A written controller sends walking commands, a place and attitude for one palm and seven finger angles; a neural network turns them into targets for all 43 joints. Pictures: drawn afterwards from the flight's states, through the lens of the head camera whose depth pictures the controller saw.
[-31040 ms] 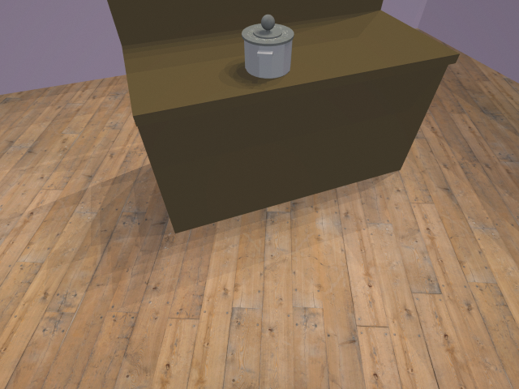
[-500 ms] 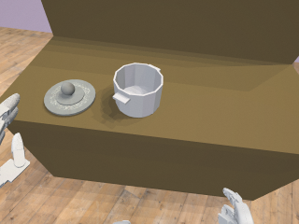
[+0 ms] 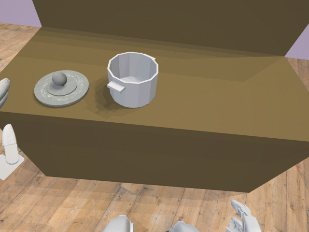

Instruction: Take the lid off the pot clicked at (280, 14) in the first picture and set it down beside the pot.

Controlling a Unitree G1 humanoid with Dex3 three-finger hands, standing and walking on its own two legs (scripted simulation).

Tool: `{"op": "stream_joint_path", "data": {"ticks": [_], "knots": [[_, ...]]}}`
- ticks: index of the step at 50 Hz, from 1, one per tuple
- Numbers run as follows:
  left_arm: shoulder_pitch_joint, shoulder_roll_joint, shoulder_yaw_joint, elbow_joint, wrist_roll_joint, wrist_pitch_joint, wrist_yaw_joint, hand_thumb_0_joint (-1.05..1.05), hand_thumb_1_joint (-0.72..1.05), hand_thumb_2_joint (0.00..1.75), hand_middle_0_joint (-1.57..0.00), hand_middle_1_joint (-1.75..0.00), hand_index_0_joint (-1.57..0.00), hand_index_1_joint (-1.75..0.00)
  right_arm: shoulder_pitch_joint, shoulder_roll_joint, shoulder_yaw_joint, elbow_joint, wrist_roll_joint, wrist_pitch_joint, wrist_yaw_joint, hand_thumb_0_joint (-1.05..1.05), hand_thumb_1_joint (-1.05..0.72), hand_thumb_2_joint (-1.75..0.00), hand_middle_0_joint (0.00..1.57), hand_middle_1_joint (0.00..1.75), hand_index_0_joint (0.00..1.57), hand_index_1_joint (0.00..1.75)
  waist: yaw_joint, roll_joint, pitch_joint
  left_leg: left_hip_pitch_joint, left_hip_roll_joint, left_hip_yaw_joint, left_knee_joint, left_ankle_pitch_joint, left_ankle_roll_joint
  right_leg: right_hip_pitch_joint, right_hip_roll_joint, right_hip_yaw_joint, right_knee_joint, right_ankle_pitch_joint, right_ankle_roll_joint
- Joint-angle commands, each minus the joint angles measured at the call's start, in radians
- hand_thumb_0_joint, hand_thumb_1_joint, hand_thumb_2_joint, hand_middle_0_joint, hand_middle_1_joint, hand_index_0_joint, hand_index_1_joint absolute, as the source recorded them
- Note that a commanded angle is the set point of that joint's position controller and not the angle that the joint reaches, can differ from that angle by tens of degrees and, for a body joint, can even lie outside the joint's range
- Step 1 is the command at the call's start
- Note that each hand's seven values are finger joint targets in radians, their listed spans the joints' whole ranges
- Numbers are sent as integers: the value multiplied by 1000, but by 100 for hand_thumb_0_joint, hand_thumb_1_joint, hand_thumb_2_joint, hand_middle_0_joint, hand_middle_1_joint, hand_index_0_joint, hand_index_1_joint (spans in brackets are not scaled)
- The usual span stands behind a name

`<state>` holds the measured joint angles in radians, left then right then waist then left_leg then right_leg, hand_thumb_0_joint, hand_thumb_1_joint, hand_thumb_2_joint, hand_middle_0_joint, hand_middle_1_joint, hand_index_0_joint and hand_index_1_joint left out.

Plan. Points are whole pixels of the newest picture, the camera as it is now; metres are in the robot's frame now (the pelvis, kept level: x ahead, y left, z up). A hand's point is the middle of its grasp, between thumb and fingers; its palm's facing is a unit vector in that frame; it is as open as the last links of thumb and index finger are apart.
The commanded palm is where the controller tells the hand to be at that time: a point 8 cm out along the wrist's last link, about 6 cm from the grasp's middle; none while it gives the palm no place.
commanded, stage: step back with the hand held close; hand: left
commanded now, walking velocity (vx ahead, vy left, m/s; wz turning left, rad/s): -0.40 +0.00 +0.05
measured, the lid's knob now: (59, 78) +0.59 +0.36 +0.00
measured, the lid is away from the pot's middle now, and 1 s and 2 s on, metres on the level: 0.26 0.26 0.26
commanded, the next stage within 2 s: stop stepping back and stand still in 0.60 s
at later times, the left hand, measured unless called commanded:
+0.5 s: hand (8, 192) +0.15 +0.22 +0.20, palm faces +0.32 -0.85 -0.42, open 7.4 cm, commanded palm +0.08 +0.27 +0.21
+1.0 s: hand out of the picture +0.02 +0.23 +0.19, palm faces +0.23 -0.83 -0.51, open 7.4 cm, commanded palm -0.04 +0.28 +0.21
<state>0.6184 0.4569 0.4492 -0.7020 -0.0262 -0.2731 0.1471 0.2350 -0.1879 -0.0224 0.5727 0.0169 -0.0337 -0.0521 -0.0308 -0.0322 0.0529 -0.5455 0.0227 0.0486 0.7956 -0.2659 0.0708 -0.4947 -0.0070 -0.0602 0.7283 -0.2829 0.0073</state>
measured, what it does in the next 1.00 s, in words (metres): walks backwards: right foot, then left foot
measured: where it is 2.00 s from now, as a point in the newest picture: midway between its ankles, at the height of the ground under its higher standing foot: outside the picture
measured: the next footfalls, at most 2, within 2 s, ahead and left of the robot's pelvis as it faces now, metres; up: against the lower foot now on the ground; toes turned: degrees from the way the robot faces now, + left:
right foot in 0.46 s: -0.03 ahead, -0.15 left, +0.00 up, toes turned -2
left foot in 0.68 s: -0.04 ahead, +0.09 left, +0.00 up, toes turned -1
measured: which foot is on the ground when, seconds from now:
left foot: down 0.00-0.48, up 0.50-0.66, down 0.68-0.96, up 0.98-1.00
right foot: down 0.00-0.24, up 0.26-0.44, down 0.46-0.70, up 0.72-0.92, down 0.94-1.00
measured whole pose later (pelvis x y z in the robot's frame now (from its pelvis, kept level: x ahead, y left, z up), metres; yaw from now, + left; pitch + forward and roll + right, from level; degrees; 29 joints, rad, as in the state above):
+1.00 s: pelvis -0.18 +0.01 +0.01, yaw -3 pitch +1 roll -5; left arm 0.67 0.51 0.41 -0.71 -0.05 -0.22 0.11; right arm 0.25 -0.20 -0.02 0.55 0.02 -0.02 -0.01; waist -0.02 0.00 0.00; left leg -0.56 0.03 -0.01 0.90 -0.40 0.03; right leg -0.28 0.04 -0.10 0.63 -0.35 0.00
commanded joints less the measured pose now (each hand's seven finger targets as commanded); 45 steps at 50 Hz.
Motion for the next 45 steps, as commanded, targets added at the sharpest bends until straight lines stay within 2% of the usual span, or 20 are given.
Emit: {"op": "stream_joint_path", "data": {"ticks": [1, 4, 8, 11, 13, 14, 15, 19, 23, 24, 25, 26, 30, 32, 34, 35, 36, 38, 43, 45], "knots": [[-33, 128, 99, -186, -4, -59, 21, 0, 90, 90, -20, -30, -20, -30, -91, -145, -59, -141, 2, -70, -14, 0, -90, -90, 20, 30, 20, 30, 4, 88, -122, -146, 133, -185, -289, -443, 6, 216, -66, 121, -89, -53, -48], [-29, 126, 86, -152, -2, -60, 23, 0, 90, 90, -20, -30, -20, -30, -70, -138, -68, -130, -8, -62, -12, 0, -90, -90, 20, 30, 20, 30, -1, -13, -108, -58, 34, -134, -95, -429, -24, 58, -181, 266, -269, -187, -108], [-14, 143, 88, -168, -9, -61, 31, 0, 90, 90, -20, -30, -20, -30, -62, -115, -69, -117, -7, -31, 7, 0, -90, -90, 20, 30, 20, 30, -16, -99, -212, 128, -6, -129, -3, -213, -43, 39, -277, 291, -268, 98, -150], [-21, 140, 78, -238, -11, -76, 38, 0, 90, 90, -20, -30, -20, -30, -91, -130, -60, -148, -3, -28, -1, 0, -90, -90, 20, 30, 20, 30, -13, 108, -152, 45, 107, -240, -300, -332, 16, 12, -98, 116, -30, -17, -65], [-63, 168, 103, -265, -10, -75, 52, 0, 90, 90, -20, -30, -20, -30, -111, -131, -59, -136, -15, -63, -7, 0, -90, -90, 20, 30, 20, 30, -15, 342, -121, -115, 305, -417, -587, -336, 76, 59, 72, 89, 394, -271, -14], [-73, 163, 106, -274, -27, -73, 52, 0, 90, 90, -20, -30, -20, -30, -81, -116, -62, -110, -14, -78, 0, 0, -90, -90, 20, 30, 20, 30, -11, 254, -146, -72, 319, -367, -563, -205, 65, 56, 72, 152, 501, -269, -13], [-61, 112, 81, -207, -31, -70, 41, 0, 90, 90, -20, -30, -20, -30, -64, -121, -76, -97, 6, -84, 18, 0, -90, -90, 20, 30, 20, 30, -6, 201, -157, 26, 290, -238, -496, -47, 41, 8, 77, 154, 527, -228, -12], [-46, 120, 97, -162, -41, -50, 25, 0, 90, 90, -20, -30, -20, -30, -85, -121, -60, -85, -24, -97, 24, 0, -90, -90, 20, 30, 20, 30, 26, 223, -157, 63, 283, -296, -479, -136, 51, 111, 31, 109, 103, -213, -17], [5, 129, 57, -161, -30, -53, -20, 0, 90, 90, -20, -30, -20, -30, -80, -128, -54, -110, -19, -96, 36, 0, -90, -90, 20, 30, 20, 30, 34, 117, -228, 140, 137, -160, -260, -239, -39, 253, -8, 29, -300, 13, -61], [-61, 127, 31, -194, -32, -67, -28, 0, 90, 90, -20, -30, -20, -30, -114, -120, -45, -126, -11, -92, 32, 0, -90, -90, 20, 30, 20, 30, 28, 20, -178, 159, 58, -77, -89, -260, -68, 160, -88, 76, -390, 44, -88], [-53, 138, 22, -177, -33, -67, -35, 0, 90, 90, -20, -30, -20, -30, -96, -136, -73, -133, 8, -86, 24, 0, -90, -90, 20, 30, 20, 30, 18, -164, -168, 164, -53, -31, 161, -245, -105, 28, -213, 274, -436, -55, -168], [-34, 133, 27, -147, -34, -53, -29, 0, 90, 90, -20, -30, -20, -30, -117, -121, -80, -135, 12, -71, 23, 0, -90, -90, 20, 30, 20, 30, 23, -244, -166, 155, -80, -58, 398, -205, -103, -35, -352, 393, -471, 142, -223], [-70, 128, 41, -116, -17, -33, -4, 0, 90, 90, -20, -30, -20, -30, -174, -70, -15, -129, 3, -2, 0, 0, -90, -90, 20, 30, 20, 30, 0, -33, -116, 45, -13, -133, 112, -247, -88, 157, -250, 200, -165, 732, -132], [-67, 143, 60, -162, -31, -44, 5, 0, 90, 90, -20, -30, -20, -30, -143, -92, -23, -124, 16, -8, -9, 0, -90, -90, 20, 30, 20, 30, -13, -22, -180, 150, -20, -79, -280, -56, -81, 229, -192, 155, -35, 720, -72], [-82, 171, 86, -241, -45, -53, 4, 0, 90, 90, -20, -30, -20, -30, -123, -112, -63, -133, 22, -38, -6, 0, -90, -90, 20, 30, 20, 30, -5, 170, -213, 322, 162, -146, -480, 471, -29, 135, -38, 94, 96, 174, -15], [-273, -173, -383, 613, 56, 153, -115, 0, 90, 90, -20, -30, -20, -30, -8, -293, -157, 51, -33, -101, 53, 0, -90, -90, 20, 30, 20, 30, -119, 217, -75, 324, 271, -233, -308, 998, -20, -97, -43, 48, 390, -169, 45], [-315, 319, 143, -583, -58, -29, -35, 0, 90, 90, -20, -30, -20, -30, -163, -146, -76, -212, 5, -111, 43, 0, -90, -90, 20, 30, 20, 30, 52, 278, -388, 423, 318, -324, -391, 589, 37, 46, 26, 188, 337, -308, 46], [89, 237, 154, -377, -48, -17, -9, 0, 90, 90, -20, -30, -20, -30, -81, -122, -84, -154, 3, -87, 50, 0, -90, -90, 20, 30, 20, 30, 16, 248, -344, 363, 265, -339, -347, 508, 80, -6, 71, 155, 425, -251, 20], [150, 155, 100, -287, -24, 32, 9, 0, 90, 90, -20, -30, -20, -30, -105, -125, -48, -181, 2, -61, 54, 0, -90, -90, 20, 30, 20, 30, 26, 266, -117, 39, 189, -261, -439, -332, 18, 219, 36, 11, -49, -128, -1], [124, 141, 91, -167, -19, 34, 0, 0, 90, 90, -20, -30, -20, -30, -93, -140, -39, -185, 1, -44, 33, 0, -90, -90, 20, 30, 20, 30, 26, 180, -101, -46, 103, -154, -327, -384, -24, 364, 45, -47, -221, -74, -25]]}}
